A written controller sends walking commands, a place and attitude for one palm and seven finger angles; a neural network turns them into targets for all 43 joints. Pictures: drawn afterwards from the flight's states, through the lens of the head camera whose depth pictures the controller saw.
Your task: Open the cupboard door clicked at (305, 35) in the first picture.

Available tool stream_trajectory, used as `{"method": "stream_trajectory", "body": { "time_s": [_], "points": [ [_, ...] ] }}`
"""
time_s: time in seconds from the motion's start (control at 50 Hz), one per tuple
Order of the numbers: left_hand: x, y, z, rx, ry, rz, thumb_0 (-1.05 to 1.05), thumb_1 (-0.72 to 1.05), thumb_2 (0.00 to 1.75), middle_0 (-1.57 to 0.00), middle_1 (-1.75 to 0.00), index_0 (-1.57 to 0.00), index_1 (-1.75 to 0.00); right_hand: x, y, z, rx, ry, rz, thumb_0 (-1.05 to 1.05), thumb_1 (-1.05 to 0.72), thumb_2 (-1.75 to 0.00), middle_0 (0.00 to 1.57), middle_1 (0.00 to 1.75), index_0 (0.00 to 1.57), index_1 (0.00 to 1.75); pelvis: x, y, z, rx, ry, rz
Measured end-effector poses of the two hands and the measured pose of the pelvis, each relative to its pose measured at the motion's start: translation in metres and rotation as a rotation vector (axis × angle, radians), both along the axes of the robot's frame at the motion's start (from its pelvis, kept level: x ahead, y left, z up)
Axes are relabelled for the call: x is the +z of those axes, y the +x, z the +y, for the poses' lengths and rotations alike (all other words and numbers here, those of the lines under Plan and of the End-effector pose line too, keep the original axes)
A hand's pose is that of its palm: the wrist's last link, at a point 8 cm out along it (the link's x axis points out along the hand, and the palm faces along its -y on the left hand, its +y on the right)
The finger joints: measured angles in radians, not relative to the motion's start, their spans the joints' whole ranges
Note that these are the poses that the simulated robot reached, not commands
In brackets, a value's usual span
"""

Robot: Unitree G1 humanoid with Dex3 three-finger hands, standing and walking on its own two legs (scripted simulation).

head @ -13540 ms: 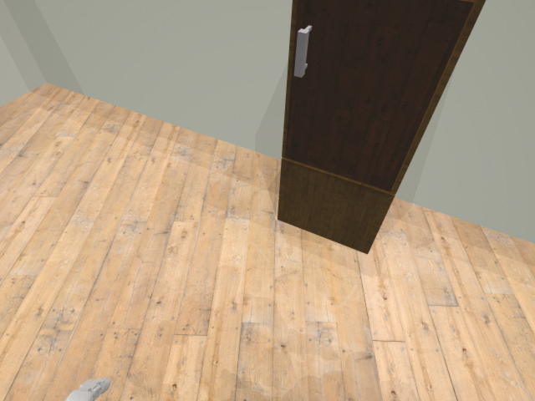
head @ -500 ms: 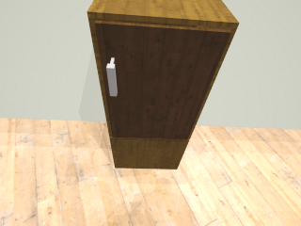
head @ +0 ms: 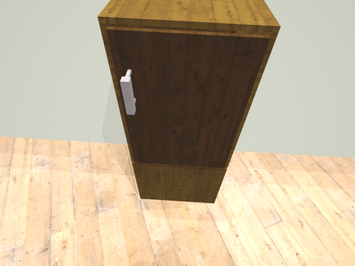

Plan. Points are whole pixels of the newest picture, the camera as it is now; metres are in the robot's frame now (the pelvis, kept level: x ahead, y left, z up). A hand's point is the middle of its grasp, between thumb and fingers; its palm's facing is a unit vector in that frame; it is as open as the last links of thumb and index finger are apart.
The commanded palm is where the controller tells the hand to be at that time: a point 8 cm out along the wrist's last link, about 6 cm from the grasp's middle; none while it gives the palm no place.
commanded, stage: look again from close up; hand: left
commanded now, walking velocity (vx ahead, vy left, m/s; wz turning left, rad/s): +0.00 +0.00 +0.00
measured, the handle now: (130, 92) +0.56 +0.17 +0.08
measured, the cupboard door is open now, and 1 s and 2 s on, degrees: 0 0 0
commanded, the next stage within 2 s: raise the hand with hooked fingers in 0.60 s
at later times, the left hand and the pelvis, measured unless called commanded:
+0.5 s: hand out of the picture +0.02 +0.21 -0.17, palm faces +0.07 -0.97 -0.24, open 7.4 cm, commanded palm none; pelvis -0.02 +0.01 -0.01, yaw +2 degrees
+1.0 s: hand (64, 257) +0.14 +0.23 -0.01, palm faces +0.12 -0.99 -0.07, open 8.0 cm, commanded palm +0.07 +0.29 -0.04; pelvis -0.07 +0.01 -0.05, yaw +7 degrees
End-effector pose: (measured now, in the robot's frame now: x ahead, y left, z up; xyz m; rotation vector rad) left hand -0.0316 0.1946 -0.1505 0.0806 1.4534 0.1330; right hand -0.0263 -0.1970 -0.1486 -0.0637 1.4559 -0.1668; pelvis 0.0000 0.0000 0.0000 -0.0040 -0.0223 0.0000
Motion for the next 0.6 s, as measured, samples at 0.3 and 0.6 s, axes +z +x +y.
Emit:
{"method": "stream_trajectory", "body": {
  "time_s": [0.3,0.6],
  "points": [
    [-0.006,0.018,0.027,0.010,0.054,-0.128,0.00,0.91,0.90,-0.20,-0.30,-0.20,-0.30,0.008,0.060,-0.042,0.070,-0.120,-0.216,0.01,-0.91,-0.89,0.20,0.30,0.20,0.29,-0.010,-0.003,0.001,0.034,-0.007,-0.012],
    [0.012,0.036,0.069,-0.035,0.125,-0.257,0.00,0.91,0.90,-0.20,-0.30,-0.19,-0.30,0.017,0.058,-0.035,0.115,-0.108,-0.280,0.01,-0.91,-0.89,0.20,0.30,0.20,0.29,-0.006,-0.031,0.013,0.033,-0.008,-0.029]
  ]
}}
